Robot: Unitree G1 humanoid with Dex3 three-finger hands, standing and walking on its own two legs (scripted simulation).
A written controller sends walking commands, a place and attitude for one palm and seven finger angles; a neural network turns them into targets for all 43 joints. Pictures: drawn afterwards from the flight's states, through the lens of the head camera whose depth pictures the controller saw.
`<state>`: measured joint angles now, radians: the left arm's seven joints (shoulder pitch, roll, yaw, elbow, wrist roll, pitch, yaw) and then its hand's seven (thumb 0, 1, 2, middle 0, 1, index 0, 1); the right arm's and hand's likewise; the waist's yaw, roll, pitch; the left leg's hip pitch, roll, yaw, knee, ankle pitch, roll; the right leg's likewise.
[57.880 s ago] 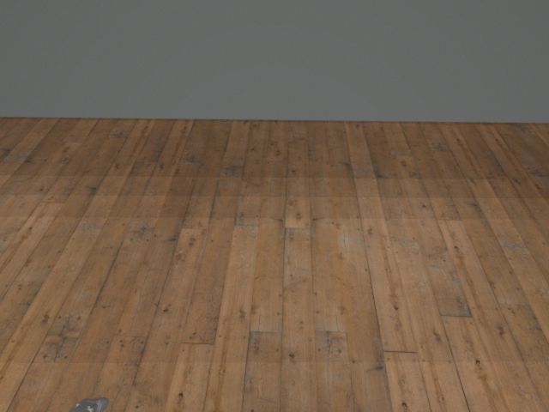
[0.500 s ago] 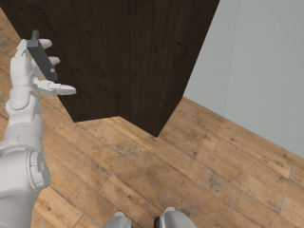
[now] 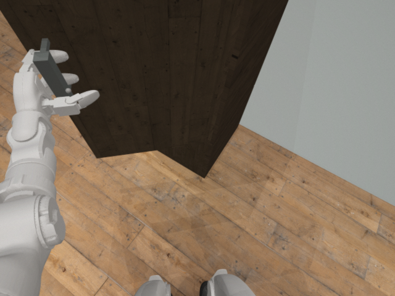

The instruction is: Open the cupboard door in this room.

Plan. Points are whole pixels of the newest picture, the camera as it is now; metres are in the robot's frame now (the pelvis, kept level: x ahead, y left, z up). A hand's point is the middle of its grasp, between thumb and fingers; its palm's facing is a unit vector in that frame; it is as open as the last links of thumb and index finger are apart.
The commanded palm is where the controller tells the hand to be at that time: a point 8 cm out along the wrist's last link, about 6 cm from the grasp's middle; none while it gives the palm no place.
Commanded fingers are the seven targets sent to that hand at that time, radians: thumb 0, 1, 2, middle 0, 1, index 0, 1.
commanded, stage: close the thumb around the handle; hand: left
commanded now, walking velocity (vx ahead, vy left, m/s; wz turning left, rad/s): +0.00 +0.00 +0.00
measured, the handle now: (57, 73) +0.54 +0.26 +0.09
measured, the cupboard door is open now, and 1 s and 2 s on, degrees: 43 60 86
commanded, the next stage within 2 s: pull the door open along its arc in 0.36 s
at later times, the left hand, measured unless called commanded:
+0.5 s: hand (67, 90) +0.50 +0.23 +0.09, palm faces +0.14 -0.99 +0.00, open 5.8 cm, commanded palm +0.46 +0.27 +0.08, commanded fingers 0.00 0.90 0.90 -0.40 -1.35 -0.40 -1.35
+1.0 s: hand (82, 136) +0.39 +0.19 +0.09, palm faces +0.19 -0.98 +0.06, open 6.3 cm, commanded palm +0.33 +0.24 +0.08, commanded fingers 0.00 0.90 0.90 -0.40 -1.35 -0.40 -1.35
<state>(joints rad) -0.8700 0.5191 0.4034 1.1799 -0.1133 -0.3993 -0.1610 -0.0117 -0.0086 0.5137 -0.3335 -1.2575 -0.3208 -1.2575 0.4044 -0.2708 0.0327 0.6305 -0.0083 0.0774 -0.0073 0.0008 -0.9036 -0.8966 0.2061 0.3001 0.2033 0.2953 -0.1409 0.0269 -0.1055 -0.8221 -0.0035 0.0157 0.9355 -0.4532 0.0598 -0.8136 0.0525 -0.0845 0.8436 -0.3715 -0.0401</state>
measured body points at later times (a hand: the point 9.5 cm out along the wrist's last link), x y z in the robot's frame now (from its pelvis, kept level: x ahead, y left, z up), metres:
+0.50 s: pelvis +0.00 +0.00 +0.00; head +0.11 +0.02 +0.44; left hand +0.48 +0.28 +0.09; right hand +0.01 -0.26 -0.11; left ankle -0.01 +0.08 -0.69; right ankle +0.01 -0.10 -0.69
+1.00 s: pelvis +0.01 +0.01 +0.01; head +0.07 +0.02 +0.46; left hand +0.38 +0.24 +0.09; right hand +0.11 -0.24 -0.09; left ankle -0.01 +0.08 -0.69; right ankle +0.01 -0.10 -0.69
